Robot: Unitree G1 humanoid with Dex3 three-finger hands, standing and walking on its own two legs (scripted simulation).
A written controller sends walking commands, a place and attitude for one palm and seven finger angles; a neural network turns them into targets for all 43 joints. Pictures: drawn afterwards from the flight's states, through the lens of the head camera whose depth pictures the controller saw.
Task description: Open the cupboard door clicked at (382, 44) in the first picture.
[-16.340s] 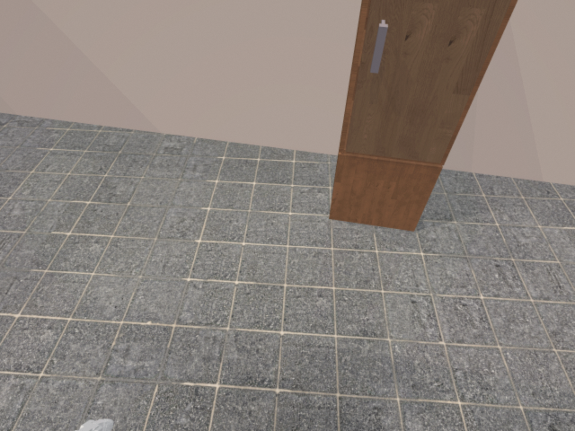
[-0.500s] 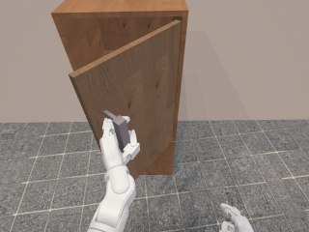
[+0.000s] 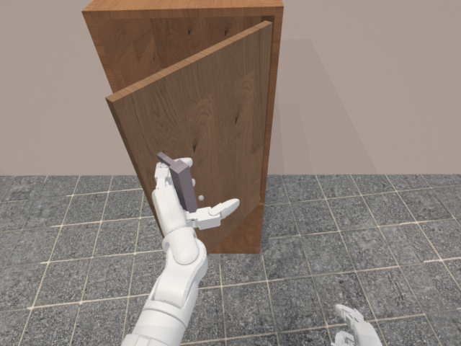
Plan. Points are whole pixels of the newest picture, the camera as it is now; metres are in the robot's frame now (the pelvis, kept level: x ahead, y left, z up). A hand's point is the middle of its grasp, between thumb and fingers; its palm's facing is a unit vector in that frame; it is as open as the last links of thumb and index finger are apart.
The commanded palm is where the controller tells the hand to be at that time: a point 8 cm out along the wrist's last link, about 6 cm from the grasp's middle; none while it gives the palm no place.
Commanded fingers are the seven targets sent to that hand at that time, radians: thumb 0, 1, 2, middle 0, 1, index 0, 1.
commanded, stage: open thumb and fingers to let go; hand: left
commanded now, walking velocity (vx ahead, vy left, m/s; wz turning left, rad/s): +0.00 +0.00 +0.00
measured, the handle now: (176, 185) +0.37 +0.12 +0.09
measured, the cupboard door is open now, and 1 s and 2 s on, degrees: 49 51 51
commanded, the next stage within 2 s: slide the hand sideways off the handle in 0.34 s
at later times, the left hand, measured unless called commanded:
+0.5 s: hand (200, 201) +0.34 +0.07 +0.09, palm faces +0.34 -0.94 -0.03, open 14.9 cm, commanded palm +0.30 +0.11 +0.09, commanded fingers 0.00 -0.50 0.30 -0.15 -0.30 -0.15 -0.30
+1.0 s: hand (189, 226) +0.29 +0.09 +0.09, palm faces -0.04 -1.00 +0.00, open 16.3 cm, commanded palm +0.26 +0.15 +0.09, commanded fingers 0.00 -0.50 0.30 -0.15 -0.30 -0.15 -0.30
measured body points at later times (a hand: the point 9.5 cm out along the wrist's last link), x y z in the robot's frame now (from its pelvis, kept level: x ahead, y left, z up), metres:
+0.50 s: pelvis -0.01 +0.02 +0.00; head -0.01 +0.01 +0.45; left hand +0.32 +0.12 +0.09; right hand +0.15 -0.20 -0.11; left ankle +0.03 +0.15 -0.71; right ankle +0.00 -0.09 -0.71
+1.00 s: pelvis +0.00 +0.03 +0.00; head +0.00 +0.01 +0.45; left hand +0.29 +0.14 +0.09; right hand +0.15 -0.20 -0.09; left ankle +0.03 +0.15 -0.71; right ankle +0.00 -0.09 -0.71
